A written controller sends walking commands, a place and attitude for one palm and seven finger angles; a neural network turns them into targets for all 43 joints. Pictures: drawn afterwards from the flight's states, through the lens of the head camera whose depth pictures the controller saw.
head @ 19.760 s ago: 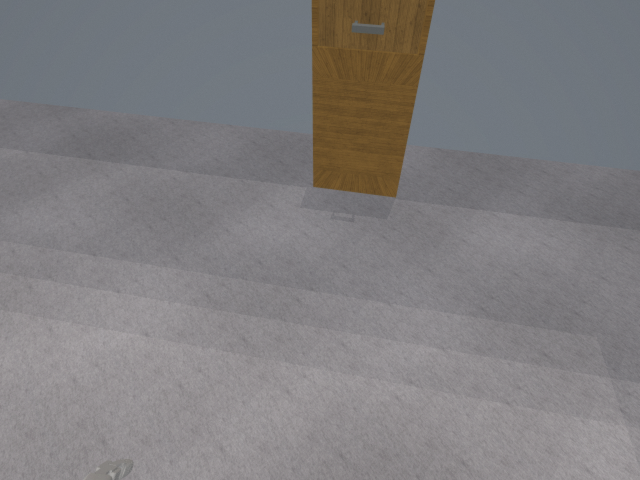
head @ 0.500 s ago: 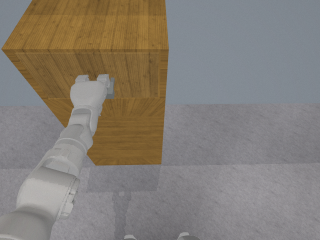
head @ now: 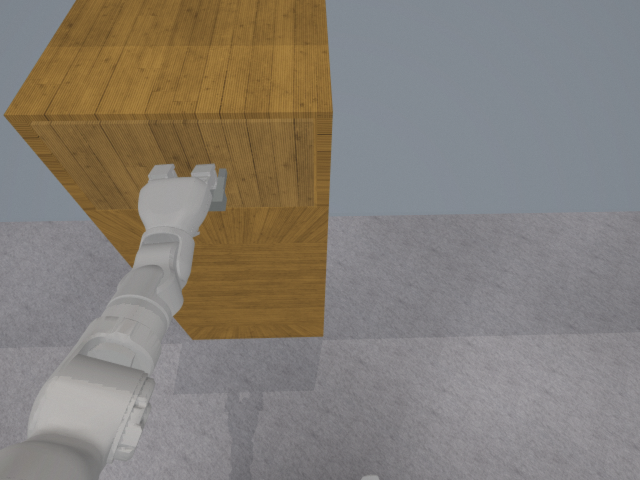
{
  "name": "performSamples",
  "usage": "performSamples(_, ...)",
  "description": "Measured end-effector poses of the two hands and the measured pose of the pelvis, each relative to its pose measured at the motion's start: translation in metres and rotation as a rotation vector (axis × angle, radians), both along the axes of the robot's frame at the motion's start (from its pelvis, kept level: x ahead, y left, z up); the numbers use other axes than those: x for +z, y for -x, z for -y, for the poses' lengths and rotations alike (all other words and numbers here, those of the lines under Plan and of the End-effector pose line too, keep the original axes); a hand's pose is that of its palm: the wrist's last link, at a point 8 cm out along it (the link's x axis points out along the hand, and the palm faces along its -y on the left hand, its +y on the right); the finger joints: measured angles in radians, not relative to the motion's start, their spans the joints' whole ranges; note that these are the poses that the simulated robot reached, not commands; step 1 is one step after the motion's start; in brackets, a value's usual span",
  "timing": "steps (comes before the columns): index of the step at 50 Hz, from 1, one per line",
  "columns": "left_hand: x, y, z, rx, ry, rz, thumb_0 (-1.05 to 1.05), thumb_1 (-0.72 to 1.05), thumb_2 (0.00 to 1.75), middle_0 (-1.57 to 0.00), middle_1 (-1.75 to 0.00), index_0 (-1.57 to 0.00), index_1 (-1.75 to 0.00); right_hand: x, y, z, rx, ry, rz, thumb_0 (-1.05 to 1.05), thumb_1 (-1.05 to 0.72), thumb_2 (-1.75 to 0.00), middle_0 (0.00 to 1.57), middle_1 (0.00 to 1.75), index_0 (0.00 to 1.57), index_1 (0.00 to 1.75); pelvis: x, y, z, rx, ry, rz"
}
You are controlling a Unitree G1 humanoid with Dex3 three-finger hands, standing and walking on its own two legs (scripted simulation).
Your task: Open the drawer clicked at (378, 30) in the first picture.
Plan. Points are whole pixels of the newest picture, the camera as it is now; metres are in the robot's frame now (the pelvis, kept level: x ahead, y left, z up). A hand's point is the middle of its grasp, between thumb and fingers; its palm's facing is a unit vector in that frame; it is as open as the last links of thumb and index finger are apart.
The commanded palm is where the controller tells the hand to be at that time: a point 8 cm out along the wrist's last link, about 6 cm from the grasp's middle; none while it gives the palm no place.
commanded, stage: pull the drawer open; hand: left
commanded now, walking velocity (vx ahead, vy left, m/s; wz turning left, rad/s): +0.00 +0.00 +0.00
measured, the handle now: (188, 188) +0.51 +0.17 +0.03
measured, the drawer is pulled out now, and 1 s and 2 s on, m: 0.00 0.06 0.18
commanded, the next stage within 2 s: none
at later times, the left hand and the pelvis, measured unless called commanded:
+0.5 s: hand (187, 234) +0.45 +0.17 +0.01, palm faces -0.04 -0.02 -1.00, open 5.4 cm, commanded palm +0.43 +0.17 +0.06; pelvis +0.00 +0.00 +0.00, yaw +2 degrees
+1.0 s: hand (183, 258) +0.41 +0.17 +0.01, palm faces +0.00 -0.07 -1.00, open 5.4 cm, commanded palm +0.35 +0.18 +0.06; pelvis +0.01 +0.00 +0.01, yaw -1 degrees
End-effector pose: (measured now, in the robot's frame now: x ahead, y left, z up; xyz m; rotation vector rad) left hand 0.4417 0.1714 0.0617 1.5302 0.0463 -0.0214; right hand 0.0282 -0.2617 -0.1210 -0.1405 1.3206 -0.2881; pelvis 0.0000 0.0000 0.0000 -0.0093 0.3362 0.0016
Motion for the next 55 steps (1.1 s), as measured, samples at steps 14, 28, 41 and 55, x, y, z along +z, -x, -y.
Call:
performSamples(14, -0.002, 0.016, -0.002, -0.014, -0.002, 0.028, 0.00, 0.76, 0.82, -0.30, -1.35, -0.41, -1.35, 0.000, -0.040, -0.002, 0.053, -0.017, 0.042, 0.00, -0.90, -0.90, 0.20, 0.30, 0.20, 0.30, 0.003, -0.011, 0.001, 0.016, -0.001, 0.020)
performSamples(28, -0.001, 0.013, 0.000, 0.011, -0.021, -0.007, 0.02, 0.76, 0.84, -0.33, -1.33, -0.41, -1.35, -0.004, -0.026, 0.001, 0.047, -0.004, 0.060, 0.00, -0.90, -0.90, 0.20, 0.30, 0.20, 0.30, -0.002, 0.007, 0.005, 0.023, -0.004, 0.017)
performSamples(41, -0.001, 0.023, -0.002, -0.012, 0.012, 0.017, 0.03, 0.77, 0.81, -0.30, -1.34, -0.41, -1.35, -0.001, 0.019, 0.003, -0.024, -0.009, -0.021, 0.00, -0.90, -0.90, 0.20, 0.30, 0.20, 0.30, 0.002, 0.004, 0.003, -0.017, -0.006, 0.019)
performSamples(55, -0.003, 0.072, -0.003, -0.009, 0.019, 0.060, 0.03, 0.76, 0.82, -0.31, -1.34, -0.41, -1.35, 0.012, -0.076, -0.007, 0.076, -0.035, 0.177, 0.01, -0.90, -0.90, 0.20, 0.30, 0.20, 0.30, 0.008, -0.010, -0.003, 0.003, -0.004, 0.074)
